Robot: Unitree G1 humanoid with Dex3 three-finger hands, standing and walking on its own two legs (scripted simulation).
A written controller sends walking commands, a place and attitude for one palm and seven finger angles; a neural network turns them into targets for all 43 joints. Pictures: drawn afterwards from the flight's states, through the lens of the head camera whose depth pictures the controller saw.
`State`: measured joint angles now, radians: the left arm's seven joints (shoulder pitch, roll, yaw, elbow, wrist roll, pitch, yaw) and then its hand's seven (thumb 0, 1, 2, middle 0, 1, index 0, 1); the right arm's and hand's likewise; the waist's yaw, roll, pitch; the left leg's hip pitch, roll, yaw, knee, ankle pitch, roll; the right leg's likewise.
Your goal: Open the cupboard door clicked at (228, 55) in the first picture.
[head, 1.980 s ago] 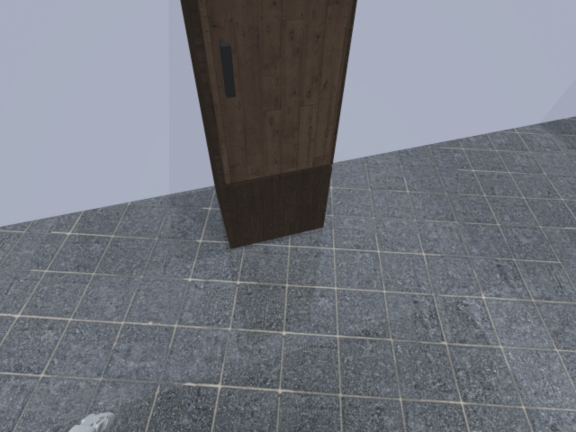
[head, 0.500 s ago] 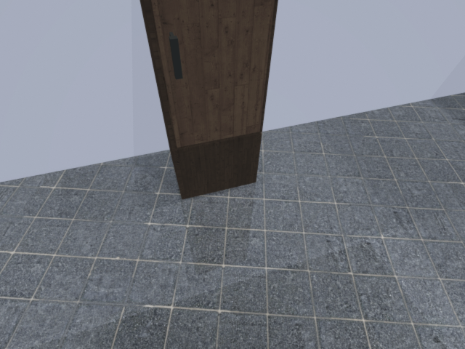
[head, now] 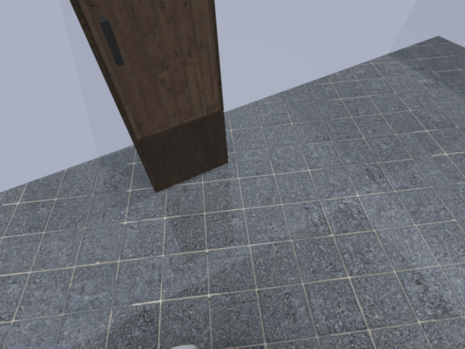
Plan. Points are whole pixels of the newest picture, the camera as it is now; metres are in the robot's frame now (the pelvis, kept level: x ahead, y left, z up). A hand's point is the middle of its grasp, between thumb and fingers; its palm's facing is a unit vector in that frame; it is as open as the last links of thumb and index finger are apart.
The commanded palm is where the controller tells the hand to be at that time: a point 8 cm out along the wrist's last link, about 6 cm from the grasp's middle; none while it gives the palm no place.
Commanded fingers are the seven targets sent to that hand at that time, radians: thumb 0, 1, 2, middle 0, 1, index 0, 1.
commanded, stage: walk to a spot facing it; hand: left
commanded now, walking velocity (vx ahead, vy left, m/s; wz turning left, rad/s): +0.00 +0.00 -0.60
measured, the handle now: (111, 40) +0.90 +0.46 +0.08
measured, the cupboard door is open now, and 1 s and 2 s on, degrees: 0 0 0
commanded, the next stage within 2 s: none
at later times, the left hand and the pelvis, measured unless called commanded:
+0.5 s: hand out of the picture +0.08 +0.24 -0.15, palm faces -0.11 -0.97 -0.20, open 7.4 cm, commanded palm none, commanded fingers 0.00 0.90 0.90 -0.20 -0.30 -0.20 -0.30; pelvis +0.04 +0.04 +0.02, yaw -14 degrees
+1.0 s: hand (218, 239) +0.38 +0.08 -0.17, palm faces -0.58 -0.80 -0.16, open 7.4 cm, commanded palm none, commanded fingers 0.00 0.90 0.90 -0.20 -0.30 -0.20 -0.30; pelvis +0.18 +0.00 +0.00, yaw -33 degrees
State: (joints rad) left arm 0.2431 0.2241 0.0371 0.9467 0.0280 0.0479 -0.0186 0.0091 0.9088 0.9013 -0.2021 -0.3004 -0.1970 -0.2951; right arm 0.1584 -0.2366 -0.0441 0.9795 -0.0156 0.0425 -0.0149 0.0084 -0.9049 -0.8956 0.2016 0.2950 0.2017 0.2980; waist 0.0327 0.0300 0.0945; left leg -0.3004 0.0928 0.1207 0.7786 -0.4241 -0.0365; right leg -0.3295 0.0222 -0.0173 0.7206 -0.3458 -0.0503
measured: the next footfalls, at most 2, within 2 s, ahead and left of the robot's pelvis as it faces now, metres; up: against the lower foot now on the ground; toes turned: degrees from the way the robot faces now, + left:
left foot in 0.50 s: +0.10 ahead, +0.15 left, +0.00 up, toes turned -13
right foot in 1.00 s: +0.25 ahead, -0.12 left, +0.00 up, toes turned -40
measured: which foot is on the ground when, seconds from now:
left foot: up 0.00-0.48, down 0.50-0.98, up 1.00-1.00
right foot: down 0.00-0.50, up 0.52-0.98, down 1.00-1.00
